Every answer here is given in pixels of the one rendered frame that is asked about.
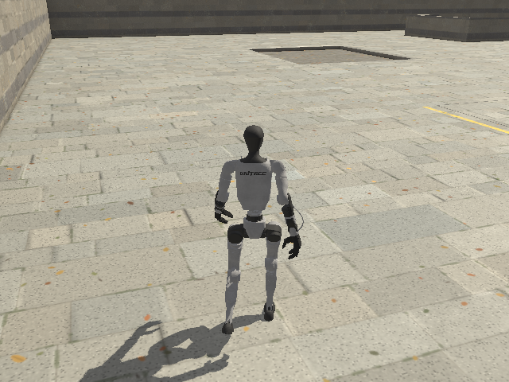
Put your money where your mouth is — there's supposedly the right robot hand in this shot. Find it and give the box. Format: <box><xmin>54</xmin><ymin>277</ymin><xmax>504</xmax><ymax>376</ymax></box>
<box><xmin>282</xmin><ymin>234</ymin><xmax>301</xmax><ymax>259</ymax></box>

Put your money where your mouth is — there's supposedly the right robot forearm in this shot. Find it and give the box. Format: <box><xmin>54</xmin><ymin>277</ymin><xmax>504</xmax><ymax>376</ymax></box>
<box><xmin>282</xmin><ymin>193</ymin><xmax>299</xmax><ymax>236</ymax></box>

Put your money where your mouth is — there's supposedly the robot right upper arm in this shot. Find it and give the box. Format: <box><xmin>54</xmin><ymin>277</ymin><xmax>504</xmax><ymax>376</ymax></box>
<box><xmin>270</xmin><ymin>160</ymin><xmax>289</xmax><ymax>205</ymax></box>

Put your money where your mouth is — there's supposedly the left robot hand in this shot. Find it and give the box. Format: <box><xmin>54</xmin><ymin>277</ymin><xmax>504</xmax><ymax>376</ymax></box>
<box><xmin>215</xmin><ymin>209</ymin><xmax>233</xmax><ymax>224</ymax></box>

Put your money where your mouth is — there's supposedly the left robot forearm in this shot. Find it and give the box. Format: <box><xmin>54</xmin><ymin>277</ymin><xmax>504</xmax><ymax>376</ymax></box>
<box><xmin>214</xmin><ymin>190</ymin><xmax>226</xmax><ymax>214</ymax></box>

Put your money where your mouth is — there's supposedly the right robot shin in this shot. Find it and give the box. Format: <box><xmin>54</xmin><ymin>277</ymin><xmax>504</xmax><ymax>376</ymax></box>
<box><xmin>266</xmin><ymin>258</ymin><xmax>278</xmax><ymax>310</ymax></box>

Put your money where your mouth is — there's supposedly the robot left upper arm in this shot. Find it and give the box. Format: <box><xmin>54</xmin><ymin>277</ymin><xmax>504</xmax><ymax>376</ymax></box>
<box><xmin>216</xmin><ymin>160</ymin><xmax>238</xmax><ymax>202</ymax></box>

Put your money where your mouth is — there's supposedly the robot right foot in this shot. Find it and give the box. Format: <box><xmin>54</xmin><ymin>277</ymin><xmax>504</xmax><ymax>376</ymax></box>
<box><xmin>264</xmin><ymin>302</ymin><xmax>275</xmax><ymax>322</ymax></box>

